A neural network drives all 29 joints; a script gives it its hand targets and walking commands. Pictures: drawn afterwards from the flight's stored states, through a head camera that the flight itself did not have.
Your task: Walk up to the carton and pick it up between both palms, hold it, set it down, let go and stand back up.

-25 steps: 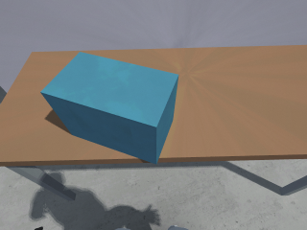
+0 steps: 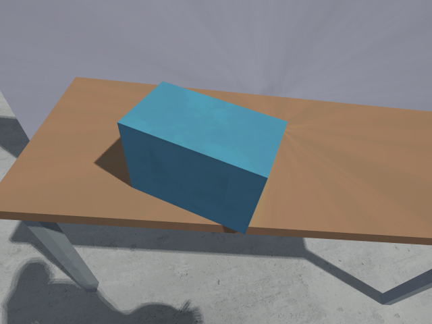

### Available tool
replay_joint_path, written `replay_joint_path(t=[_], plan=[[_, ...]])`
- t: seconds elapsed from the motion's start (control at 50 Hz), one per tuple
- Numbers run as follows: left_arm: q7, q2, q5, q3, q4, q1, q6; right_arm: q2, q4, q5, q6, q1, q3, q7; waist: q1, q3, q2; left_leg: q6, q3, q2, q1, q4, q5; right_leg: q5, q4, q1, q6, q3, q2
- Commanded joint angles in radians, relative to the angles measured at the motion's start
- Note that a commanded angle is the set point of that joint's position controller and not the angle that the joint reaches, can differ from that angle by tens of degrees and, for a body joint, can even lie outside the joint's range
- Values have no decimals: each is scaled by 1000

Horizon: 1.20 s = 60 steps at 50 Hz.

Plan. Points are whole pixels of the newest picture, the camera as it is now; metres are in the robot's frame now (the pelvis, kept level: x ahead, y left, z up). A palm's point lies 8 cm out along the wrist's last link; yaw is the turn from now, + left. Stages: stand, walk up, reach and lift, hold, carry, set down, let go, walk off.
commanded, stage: walk up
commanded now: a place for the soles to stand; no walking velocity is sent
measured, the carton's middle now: (203, 157) +0.47 +0.03 +0.04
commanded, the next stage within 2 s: none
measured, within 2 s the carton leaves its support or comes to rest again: neither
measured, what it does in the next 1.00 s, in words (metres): steps on the spot: right foot, then left foot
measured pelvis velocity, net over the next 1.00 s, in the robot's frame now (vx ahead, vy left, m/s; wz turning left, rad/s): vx -0.01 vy -0.03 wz -0.01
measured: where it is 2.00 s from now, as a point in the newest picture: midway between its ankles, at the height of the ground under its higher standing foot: outside the picture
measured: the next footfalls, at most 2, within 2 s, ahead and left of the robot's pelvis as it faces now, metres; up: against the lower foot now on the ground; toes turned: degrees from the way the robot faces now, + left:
right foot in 0.32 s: +0.06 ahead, -0.13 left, +0.00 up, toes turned +1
left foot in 0.74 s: +0.06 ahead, +0.08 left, +0.00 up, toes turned -5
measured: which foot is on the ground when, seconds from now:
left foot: down 0.00-0.36, up 0.38-0.72, down 0.74-1.00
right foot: up 0.00-0.30, down 0.32-1.00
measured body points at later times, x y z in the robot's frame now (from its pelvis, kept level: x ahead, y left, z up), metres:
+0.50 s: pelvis +0.00 -0.06 +0.00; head +0.03 -0.06 +0.45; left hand +0.08 +0.26 -0.12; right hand +0.08 -0.39 -0.12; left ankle -0.01 +0.08 -0.70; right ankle +0.04 -0.13 -0.72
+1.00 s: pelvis -0.01 -0.03 +0.00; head +0.00 -0.02 +0.45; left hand +0.08 +0.29 -0.12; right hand +0.09 -0.35 -0.10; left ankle +0.02 +0.08 -0.72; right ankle +0.02 -0.13 -0.72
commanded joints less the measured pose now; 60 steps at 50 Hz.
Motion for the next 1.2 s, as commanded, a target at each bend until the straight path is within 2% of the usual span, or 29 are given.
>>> replay_joint_path(t=[0.0,0.08,0.14,0.2,0.24,0.26,0.28,0.3,0.32,0.34,0.38,0.44,0.5,0.52,0.56,0.62,0.64,0.68,0.7,0.72,0.74,0.76,0.78,0.8,0.84,0.9,0.92,0.96,1.18], plan=[[6,201,30,61,-75,6,8,-238,-83,-28,-52,49,-39,-47,-47,-99,121,86,-403,272,152,-296,174,-66,67,-180,33,246,-58],[19,189,26,51,-87,-15,-14,-234,-66,-20,-54,115,-38,-38,-79,-169,141,80,-400,282,327,-237,360,-131,-83,-216,40,225,-69],[23,187,27,42,-89,-26,-29,-241,-78,-20,-51,80,-38,-29,-74,-178,146,143,-387,301,263,-235,355,-162,-131,-150,33,188,-95],[29,178,21,42,-65,22,-41,-239,-93,-24,-48,3,-30,-26,-42,-180,176,168,-378,321,135,-207,388,-101,-218,-44,17,163,-115],[33,159,17,45,-22,84,-56,-229,-101,-15,-38,-79,-17,-18,21,-185,155,106,-243,252,-38,-128,383,122,-454,187,-10,117,-93],[39,192,23,54,-3,110,-68,-176,-104,-5,-31,-103,1,-12,45,-180,64,31,-181,186,-94,-37,325,195,-588,253,-26,231,-155],[43,256,36,65,-20,75,-79,-146,-115,13,-27,-104,12,-11,24,-178,-97,-33,-75,67,-167,100,161,313,-634,259,-67,441,-282],[44,251,34,54,-35,16,-82,-149,-92,14,-17,-84,10,-15,3,-149,-86,-67,-23,-21,-230,148,-191,374,-639,254,-126,548,-363],[40,245,36,51,-53,-21,-80,-182,-75,4,-7,-64,-5,-16,-5,-155,-36,-48,-47,9,-182,218,-271,231,-639,197,-155,547,-387],[38,237,34,45,-62,-53,-81,-201,-52,6,1,-9,-12,-7,-22,-157,9,-36,-68,22,-113,214,-257,35,-662,132,-144,519,-365],[38,234,39,49,-64,-63,-81,-215,-32,4,12,13,-17,5,-27,-81,-14,-30,-54,27,-159,224,-234,-113,-708,107,-87,488,-331],[46,218,37,51,-63,-20,-86,-199,-27,1,15,17,-10,6,-13,-111,-58,-42,-78,41,-230,198,-168,37,-664,231,-20,460,-283],[49,207,30,50,-44,18,-88,-199,-20,-2,15,12,-6,1,5,-168,-36,-55,-68,49,-237,166,-199,146,-618,340,-52,471,-300],[49,207,27,48,-43,14,-86,-193,-26,-7,10,-14,-3,-2,11,-161,-34,-56,-53,62,-222,150,-199,168,-617,315,-91,450,-306],[48,208,27,47,-43,11,-82,-195,-23,-10,9,-3,-8,-2,6,-164,-56,-58,-47,61,-209,119,-197,212,-607,320,-77,440,-302],[45,206,27,45,-54,-10,-76,-189,-21,-16,3,7,-10,-3,-6,-173,-72,-47,-8,73,-133,35,-187,262,-579,268,-112,393,-302],[41,210,29,45,-60,-27,-72,-180,-16,-19,-2,26,-8,-2,-15,-179,-99,-37,5,76,-78,-8,-164,236,-562,216,-123,362,-290],[34,203,16,38,-65,-60,-61,-159,-8,-25,-17,49,-9,-1,-45,-182,-46,-24,31,63,70,-223,34,246,-494,122,-107,299,-259],[30,173,6,24,-67,-62,-57,-166,-7,-32,-25,42,-12,-5,-50,-194,-16,-14,-47,90,137,-278,135,268,-447,63,-78,270,-228],[27,147,-7,17,-71,-73,-56,-206,-16,-46,-31,17,-15,-9,-42,-197,95,28,-244,196,125,-329,172,255,-351,23,-23,227,-162],[25,167,-2,23,-77,-81,-53,-244,-42,-41,-34,-35,-20,-14,-29,-175,111,85,-378,284,72,-359,178,190,-262,20,9,168,-84],[25,173,3,30,-59,-59,-48,-267,-54,-39,-37,-70,-19,-12,-16,-168,129,150,-456,341,5,-355,108,53,-213,38,15,155,-49],[22,192,10,35,-44,-13,-43,-269,-73,-40,-38,-116,-16,-12,8,-154,114,186,-452,356,-75,-344,13,-45,-179,87,2,148,-49],[19,183,15,34,-31,22,-44,-269,-81,-40,-39,-135,-19,-11,19,-140,124,185,-443,356,-107,-331,2,-43,-208,112,-9,150,-67],[13,174,22,34,-30,13,-53,-229,-78,-36,-40,-124,-9,-1,14,-132,130,102,-340,281,-138,-312,7,34,-337,148,-29,171,-93],[15,195,22,35,-30,-25,-75,-180,-72,-24,-42,-117,9,7,-4,-163,52,8,-164,153,-78,-209,190,280,-480,171,-61,258,-182],[17,197,18,31,-34,-45,-75,-184,-67,-19,-43,-108,10,6,-18,-186,61,6,-143,143,-30,-190,258,332,-477,164,-64,261,-192],[17,192,14,21,-33,-63,-74,-184,-59,-19,-40,-92,9,8,-27,-212,52,8,-154,145,21,-225,189,257,-496,125,-60,241,-188],[15,186,18,13,-19,-72,-78,-185,-43,-23,-40,-126,17,12,-21,-167,53,3,-140,144,1,-277,124,163,-564,112,-50,240,-182]])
